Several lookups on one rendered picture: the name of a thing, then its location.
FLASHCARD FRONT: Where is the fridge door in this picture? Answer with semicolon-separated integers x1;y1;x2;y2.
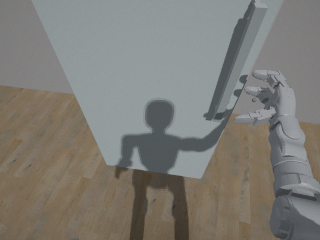
31;0;282;179

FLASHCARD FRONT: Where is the right robot upper arm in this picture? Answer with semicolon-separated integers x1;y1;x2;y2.
269;195;320;240

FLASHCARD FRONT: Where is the right robot forearm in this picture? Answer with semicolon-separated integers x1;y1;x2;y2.
268;115;320;202

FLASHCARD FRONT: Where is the handle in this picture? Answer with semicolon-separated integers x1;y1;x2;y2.
213;0;268;123

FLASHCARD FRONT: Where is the robot right hand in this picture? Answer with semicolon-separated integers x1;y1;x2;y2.
234;70;296;127

